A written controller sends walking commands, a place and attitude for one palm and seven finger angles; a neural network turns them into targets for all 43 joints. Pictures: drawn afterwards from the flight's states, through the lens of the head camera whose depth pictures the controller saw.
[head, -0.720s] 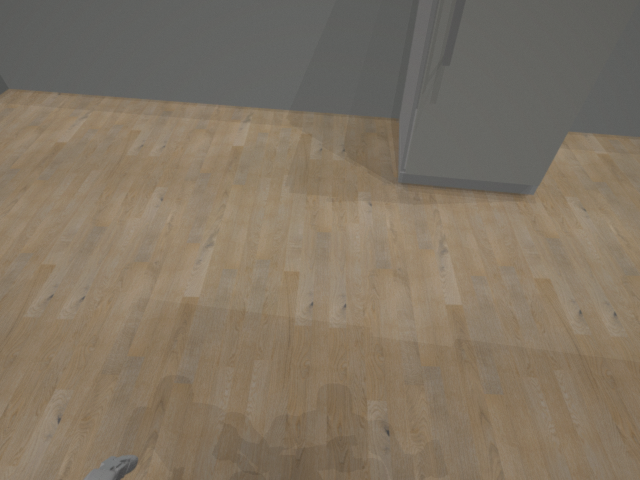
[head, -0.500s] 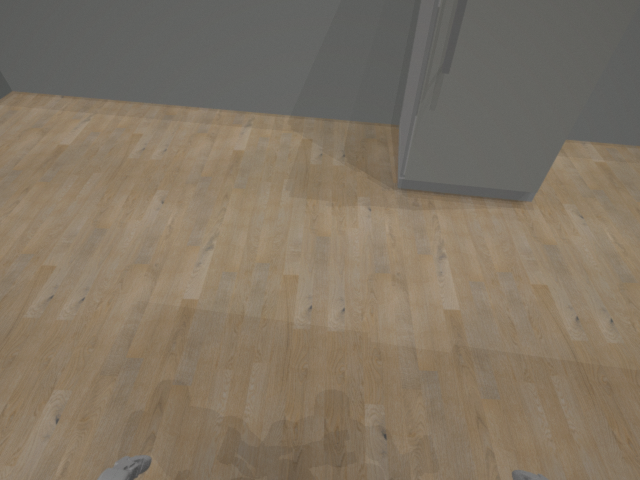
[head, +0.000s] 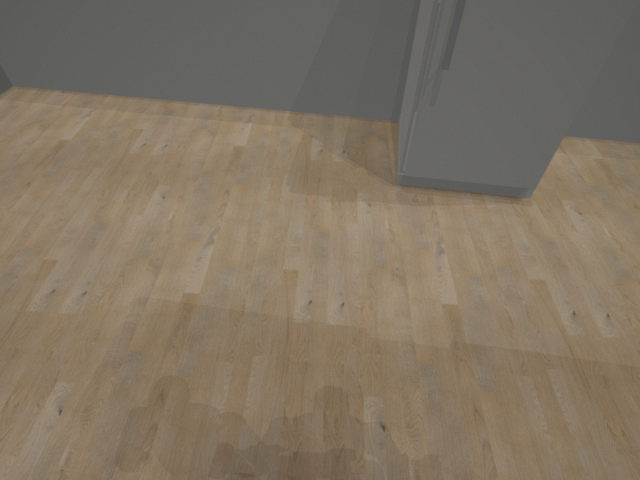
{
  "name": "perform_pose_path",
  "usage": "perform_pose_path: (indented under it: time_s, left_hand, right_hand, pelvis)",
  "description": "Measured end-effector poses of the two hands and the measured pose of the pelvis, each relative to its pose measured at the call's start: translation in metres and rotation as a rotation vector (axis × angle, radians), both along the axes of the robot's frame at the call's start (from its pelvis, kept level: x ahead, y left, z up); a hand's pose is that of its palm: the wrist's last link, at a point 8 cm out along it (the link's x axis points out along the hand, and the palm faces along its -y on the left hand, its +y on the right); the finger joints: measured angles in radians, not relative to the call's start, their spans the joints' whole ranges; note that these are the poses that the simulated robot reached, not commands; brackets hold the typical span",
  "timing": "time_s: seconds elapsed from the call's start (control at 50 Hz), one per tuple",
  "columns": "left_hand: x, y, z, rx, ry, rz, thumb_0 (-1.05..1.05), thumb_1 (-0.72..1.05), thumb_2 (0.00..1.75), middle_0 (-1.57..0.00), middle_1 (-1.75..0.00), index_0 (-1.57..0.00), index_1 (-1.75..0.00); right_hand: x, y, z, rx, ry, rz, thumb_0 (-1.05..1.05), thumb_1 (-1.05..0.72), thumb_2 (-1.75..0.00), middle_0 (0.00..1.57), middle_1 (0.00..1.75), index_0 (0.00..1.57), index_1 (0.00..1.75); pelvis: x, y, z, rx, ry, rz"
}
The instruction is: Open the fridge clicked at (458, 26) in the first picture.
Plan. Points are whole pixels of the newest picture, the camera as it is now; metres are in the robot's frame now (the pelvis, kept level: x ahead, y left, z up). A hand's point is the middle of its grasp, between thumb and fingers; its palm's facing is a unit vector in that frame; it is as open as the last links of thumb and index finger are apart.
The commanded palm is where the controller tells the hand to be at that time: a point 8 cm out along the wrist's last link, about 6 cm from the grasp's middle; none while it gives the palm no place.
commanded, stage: stand and wait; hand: left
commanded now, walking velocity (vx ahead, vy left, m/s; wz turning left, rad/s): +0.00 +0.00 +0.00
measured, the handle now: out of the picture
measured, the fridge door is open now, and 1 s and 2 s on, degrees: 0 0 0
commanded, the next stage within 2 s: look at it before walking up in 0.10 s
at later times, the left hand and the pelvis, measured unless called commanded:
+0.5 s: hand out of the picture +0.07 +0.25 -0.15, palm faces -0.04 -0.94 -0.33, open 7.4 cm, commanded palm none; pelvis +0.00 +0.00 +0.00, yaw +0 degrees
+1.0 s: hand out of the picture +0.07 +0.24 -0.16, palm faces -0.07 -0.95 -0.32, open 7.4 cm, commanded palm none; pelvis +0.00 +0.00 +0.00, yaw -3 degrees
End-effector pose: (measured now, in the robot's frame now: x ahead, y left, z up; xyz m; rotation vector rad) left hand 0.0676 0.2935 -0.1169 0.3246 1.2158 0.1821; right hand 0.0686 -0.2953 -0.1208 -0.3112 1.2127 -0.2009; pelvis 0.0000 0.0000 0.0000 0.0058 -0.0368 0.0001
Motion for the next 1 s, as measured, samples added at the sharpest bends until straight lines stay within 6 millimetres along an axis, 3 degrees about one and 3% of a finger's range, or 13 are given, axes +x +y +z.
perform_pose_path:
  time_s: [0.34, 0.9, 1.0]
  left_hand:
    - [0.0, -0.001, 0.001, -0.009, -0.009, -0.007, 0.01, 0.91, 0.89, -0.2, -0.3, -0.21, -0.3]
    - [-0.002, -0.001, 0.0, -0.005, 0.014, -0.005, 0.01, 0.91, 0.89, -0.2, -0.3, -0.21, -0.3]
    - [-0.002, -0.01, -0.009, -0.023, 0.046, -0.021, 0.01, 0.91, 0.9, -0.2, -0.3, -0.2, -0.3]
  right_hand:
    - [-0.007, 0.004, 0.0, 0.007, 0.006, -0.001, 0.01, -0.9, -0.9, 0.21, 0.3, 0.2, 0.3]
    - [0.002, 0.002, 0.002, 0.001, 0.0, -0.004, 0.01, -0.9, -0.9, 0.21, 0.3, 0.2, 0.3]
    - [-0.005, 0.01, -0.004, 0.016, -0.014, -0.044, 0.01, -0.9, -0.9, 0.2, 0.3, 0.2, 0.3]
  pelvis:
    - [-0.006, 0.002, 0.001, 0.0, 0.003, 0.001]
    - [-0.002, 0.001, 0.002, -0.002, 0.007, -0.012]
    - [-0.001, 0.002, -0.002, 0.0, 0.012, -0.057]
